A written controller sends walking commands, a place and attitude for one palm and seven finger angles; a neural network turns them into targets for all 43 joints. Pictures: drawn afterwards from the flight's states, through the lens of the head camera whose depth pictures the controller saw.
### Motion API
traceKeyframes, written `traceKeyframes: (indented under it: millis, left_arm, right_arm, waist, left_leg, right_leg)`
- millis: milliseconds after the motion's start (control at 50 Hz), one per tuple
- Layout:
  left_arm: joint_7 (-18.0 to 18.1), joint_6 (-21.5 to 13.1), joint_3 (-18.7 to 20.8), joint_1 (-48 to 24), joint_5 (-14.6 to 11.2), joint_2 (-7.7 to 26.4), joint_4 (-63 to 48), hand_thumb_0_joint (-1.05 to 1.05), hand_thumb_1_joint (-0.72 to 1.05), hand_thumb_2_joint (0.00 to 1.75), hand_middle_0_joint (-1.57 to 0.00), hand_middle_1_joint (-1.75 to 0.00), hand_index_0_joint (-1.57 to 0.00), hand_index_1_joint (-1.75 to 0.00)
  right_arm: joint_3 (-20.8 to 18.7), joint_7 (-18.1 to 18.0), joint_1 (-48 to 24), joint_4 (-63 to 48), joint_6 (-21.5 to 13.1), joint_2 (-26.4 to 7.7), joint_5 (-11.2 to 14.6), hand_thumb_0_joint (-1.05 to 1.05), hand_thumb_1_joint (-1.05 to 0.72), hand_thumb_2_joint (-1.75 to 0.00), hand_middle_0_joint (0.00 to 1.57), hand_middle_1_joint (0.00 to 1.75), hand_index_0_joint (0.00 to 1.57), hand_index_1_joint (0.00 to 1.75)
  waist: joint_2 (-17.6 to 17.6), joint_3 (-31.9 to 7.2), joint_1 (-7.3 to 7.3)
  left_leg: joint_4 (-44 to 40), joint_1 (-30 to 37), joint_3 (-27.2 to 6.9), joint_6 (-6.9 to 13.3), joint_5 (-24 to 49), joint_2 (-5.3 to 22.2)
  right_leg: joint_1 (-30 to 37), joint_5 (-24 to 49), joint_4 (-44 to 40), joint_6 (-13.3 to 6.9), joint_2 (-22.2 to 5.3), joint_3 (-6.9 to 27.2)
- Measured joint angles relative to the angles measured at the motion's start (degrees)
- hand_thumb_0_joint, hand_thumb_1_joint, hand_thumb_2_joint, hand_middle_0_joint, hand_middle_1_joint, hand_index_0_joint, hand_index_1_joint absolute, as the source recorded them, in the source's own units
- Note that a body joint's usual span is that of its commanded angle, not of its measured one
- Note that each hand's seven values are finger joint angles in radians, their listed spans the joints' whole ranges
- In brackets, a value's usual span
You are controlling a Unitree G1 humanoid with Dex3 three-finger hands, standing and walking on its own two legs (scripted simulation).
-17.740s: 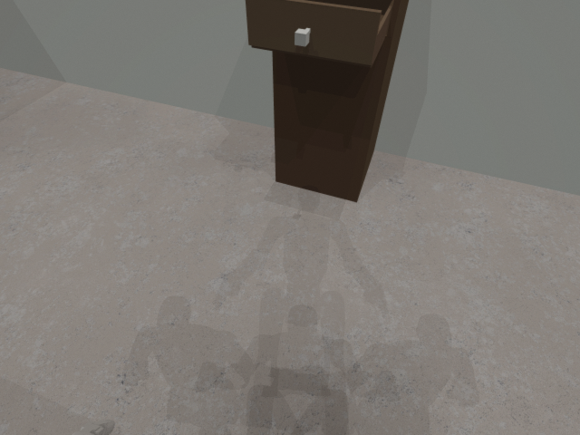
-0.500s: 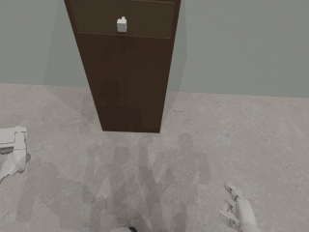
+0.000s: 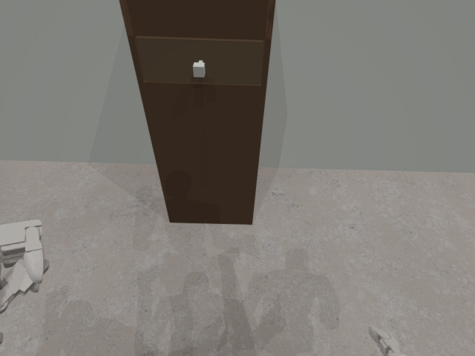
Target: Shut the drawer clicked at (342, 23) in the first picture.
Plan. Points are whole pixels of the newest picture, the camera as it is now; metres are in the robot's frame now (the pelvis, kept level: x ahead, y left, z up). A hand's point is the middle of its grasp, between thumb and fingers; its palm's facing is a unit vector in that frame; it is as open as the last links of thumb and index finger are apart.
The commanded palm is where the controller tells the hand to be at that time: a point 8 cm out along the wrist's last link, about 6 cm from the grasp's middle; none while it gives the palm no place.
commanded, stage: stop stepping back and stand still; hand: left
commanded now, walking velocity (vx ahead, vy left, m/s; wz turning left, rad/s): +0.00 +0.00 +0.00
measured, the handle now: (199, 67) +0.90 +0.15 +0.10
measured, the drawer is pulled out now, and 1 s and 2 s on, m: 0.00 0.00 0.00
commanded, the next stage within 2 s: let the arm hang, fingers relaxed in 0.62 s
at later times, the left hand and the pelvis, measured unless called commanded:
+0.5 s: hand (26, 268) +0.18 +0.26 +0.16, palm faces +0.37 -0.82 -0.44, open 3.2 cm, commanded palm +0.13 +0.30 +0.18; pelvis -0.01 +0.02 +0.01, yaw +0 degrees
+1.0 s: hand out of the picture +0.06 +0.21 -0.16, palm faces -0.03 -0.98 -0.21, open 3.1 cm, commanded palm none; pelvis -0.02 +0.02 +0.00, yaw +1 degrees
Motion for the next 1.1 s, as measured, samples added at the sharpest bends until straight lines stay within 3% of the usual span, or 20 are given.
traceKeyframes:
  millis: [60,160,280,720,760,800,860,920,1020,1100]
  left_arm:
    - [-0.1,-1.0,1.1,0.3,0.0,1.1,0.1,0.01,0.88,0.9,-1.41,-1.6,-1.4,-1.6]
    - [-0.5,-1.3,0.2,0.5,-0.5,-0.7,0.7,0.01,0.88,0.9,-1.41,-1.6,-1.4,-1.6]
    - [-0.8,0.1,-1.2,0.0,-0.6,-1.5,0.8,0.01,0.88,0.9,-1.41,-1.6,-1.4,-1.6]
    - [-0.8,0.1,-0.4,0.8,-1.1,0.0,-1.0,0.01,0.88,0.9,-1.41,-1.6,-1.4,-1.6]
    - [-3.5,0.0,-3.8,-3.9,0.7,1.2,7.8,0.01,0.89,0.9,-1.4,-1.6,-1.4,-1.6]
    - [-6.2,4.4,-8.7,-10.8,1.9,0.9,22.8,0.0,0.89,0.9,-1.39,-1.59,-1.39,-1.59]
    - [-8.2,11.6,-13.9,-18.3,2.9,-1.7,46.0,0.0,0.9,0.9,-1.34,-1.55,-1.34,-1.54]
    - [-8.8,15.3,-17.3,-21.6,3.2,-4.6,63.3,0.0,0.9,0.9,-1.26,-1.47,-1.26,-1.46]
    - [-8.1,16.3,-20.6,-21.8,3.5,-9.4,80.4,0.01,0.9,0.9,-1.09,-1.31,-1.09,-1.29]
    - [-7.8,15.0,-18.5,-20.6,2.0,-8.4,87.2,0.01,0.9,0.89,-0.94,-1.17,-0.94,-1.16]
  right_arm:
    - [0.8,0.6,-0.4,-0.9,-0.5,1.2,0.2,0.02,-0.9,-0.9,0.2,0.3,0.2,0.3]
    - [1.4,1.8,-2.2,-0.9,0.2,1.5,0.0,0.02,-0.9,-0.9,0.2,0.3,0.2,0.3]
    - [2.0,1.4,-3.5,-0.6,0.8,2.0,-0.1,0.02,-0.9,-0.9,0.2,0.3,0.21,0.3]
    - [1.7,1.3,-5.4,-2.8,1.5,1.7,0.4,0.02,-0.9,-0.9,0.2,0.3,0.21,0.3]
    - [0.9,3.8,-6.0,0.2,0.0,-0.2,0.6,0.02,-0.9,-0.9,0.2,0.3,0.2,0.3]
    - [0.3,5.5,-7.6,3.7,1.8,-2.5,0.3,0.01,-0.9,-0.9,0.2,0.3,0.2,0.3]
    - [0.2,6.0,-9.1,7.1,4.9,-4.0,-0.5,0.01,-0.9,-0.9,0.2,0.3,0.21,0.3]
    - [0.4,5.9,-8.5,9.3,6.6,-3.4,-1.2,0.01,-0.9,-0.9,0.2,0.3,0.21,0.3]
    - [1.0,5.3,-4.5,14.8,8.1,-1.3,-1.4,0.01,-0.91,-0.9,0.2,0.29,0.2,0.3]
    - [1.1,4.7,-0.3,19.7,9.0,0.8,-1.4,0.01,-0.91,-0.9,0.2,0.29,0.2,0.3]
  waist:
    - [1.1,0.2,-0.17]
    - [3.0,0.8,1.02]
    - [1.3,2.4,1.88]
    - [1.3,4.1,1.95]
    - [2.7,3.0,2.36]
    - [4.5,2.1,2.79]
    - [5.3,2.0,1.54]
    - [3.4,3.3,0.13]
    - [0.1,5.4,-0.18]
    - [-0.6,6.1,1.2]
  left_leg:
    - [0.9,-0.7,-0.7,0.0,-0.2,0.6]
    - [3.2,-2.6,-2.1,1.1,-1.2,0.8]
    - [-0.1,-0.4,-1.3,0.8,0.5,-0.4]
    - [-3.4,0.1,-1.2,1.5,2.3,-1.0]
    - [-1.0,-2.4,-1.8,1.6,1.7,-1.4]
    - [2.1,-4.6,-2.0,1.9,0.6,-1.9]
    - [4.9,-6.1,-1.9,2.3,-0.6,-2.6]
    - [5.6,-6.0,-1.7,2.2,-0.8,-2.8]
    - [3.5,-4.5,-2.2,1.8,0.3,-2.1]
    - [1.2,-3.7,-3.2,1.5,1.6,-1.7]
  right_leg:
    - [0.6,2.0,-1.6,-0.4,0.8,-0.4]
    - [0.2,2.9,-2.9,-0.8,2.0,-0.4]
    - [1.4,3.7,-4.3,0.4,0.8,0.6]
    - [2.6,6.2,-9.0,1.3,0.4,0.7]
    - [0.4,5.3,-6.5,1.3,-0.1,0.0]
    - [-1.9,3.7,-2.9,1.5,-0.7,-0.2]
    - [-3.9,1.8,1.1,1.6,-1.4,-0.1]
    - [-4.3,1.1,2.7,1.6,-1.7,0.2]
    - [-2.3,2.7,-0.2,1.2,-1.0,-0.3]
    - [-0.5,4.4,-4.0,0.6,-0.4,-1.4]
